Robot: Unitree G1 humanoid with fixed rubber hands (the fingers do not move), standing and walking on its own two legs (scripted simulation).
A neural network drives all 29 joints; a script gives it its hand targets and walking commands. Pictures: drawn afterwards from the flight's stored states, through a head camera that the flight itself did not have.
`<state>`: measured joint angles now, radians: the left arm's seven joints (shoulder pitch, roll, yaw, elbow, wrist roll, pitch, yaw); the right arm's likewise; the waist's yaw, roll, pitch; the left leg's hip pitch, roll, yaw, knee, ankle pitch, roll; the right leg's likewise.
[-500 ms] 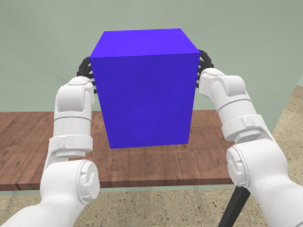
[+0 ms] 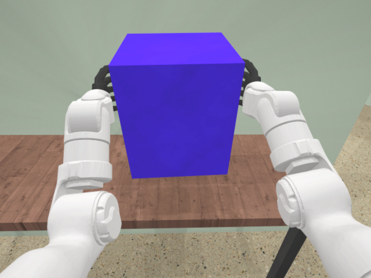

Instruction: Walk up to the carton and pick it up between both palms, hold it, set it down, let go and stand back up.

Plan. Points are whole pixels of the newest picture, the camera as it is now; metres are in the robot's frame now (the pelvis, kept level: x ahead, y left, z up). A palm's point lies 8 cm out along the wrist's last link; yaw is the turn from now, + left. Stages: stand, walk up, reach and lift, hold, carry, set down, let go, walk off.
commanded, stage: hold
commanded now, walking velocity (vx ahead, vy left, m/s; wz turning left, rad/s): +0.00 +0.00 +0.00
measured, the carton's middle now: (177, 104) +0.39 -0.01 +0.25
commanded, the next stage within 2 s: none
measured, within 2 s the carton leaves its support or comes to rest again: neither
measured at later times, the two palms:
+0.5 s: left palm (104, 101) +0.37 +0.14 +0.27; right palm (251, 94) +0.36 -0.16 +0.29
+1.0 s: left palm (103, 102) +0.37 +0.14 +0.27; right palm (251, 94) +0.36 -0.16 +0.29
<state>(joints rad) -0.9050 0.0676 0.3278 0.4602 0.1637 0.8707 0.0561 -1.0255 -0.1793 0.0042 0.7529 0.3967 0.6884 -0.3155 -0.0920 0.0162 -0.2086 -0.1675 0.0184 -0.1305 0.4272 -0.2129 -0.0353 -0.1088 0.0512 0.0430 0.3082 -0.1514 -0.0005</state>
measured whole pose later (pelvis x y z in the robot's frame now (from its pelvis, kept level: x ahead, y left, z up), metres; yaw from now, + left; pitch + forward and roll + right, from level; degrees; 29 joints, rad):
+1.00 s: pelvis +0.00 +0.00 +0.00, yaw +0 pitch -4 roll -2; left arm -0.88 0.06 0.32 0.44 0.17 0.88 0.05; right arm -1.02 -0.18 0.02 0.74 0.41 0.70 -0.32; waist -0.10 0.02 -0.20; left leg -0.15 0.02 -0.13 0.44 -0.22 -0.03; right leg -0.09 0.05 0.04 0.31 -0.16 0.00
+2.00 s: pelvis +0.00 +0.00 +0.00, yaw +0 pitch -4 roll -2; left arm -0.88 0.06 0.32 0.44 0.17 0.88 0.05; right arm -1.00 -0.19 0.03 0.74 0.41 0.70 -0.32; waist -0.09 0.02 -0.20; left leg -0.15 0.02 -0.13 0.43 -0.22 -0.03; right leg -0.09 0.05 0.04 0.31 -0.16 0.00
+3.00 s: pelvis +0.00 +0.00 +0.00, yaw +0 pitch -3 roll -2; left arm -0.90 0.07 0.33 0.47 0.17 0.87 0.05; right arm -1.03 -0.18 0.01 0.76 0.40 0.70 -0.32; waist -0.08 0.02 -0.19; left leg -0.15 0.02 -0.13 0.43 -0.22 -0.03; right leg -0.10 0.05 0.04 0.31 -0.16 0.00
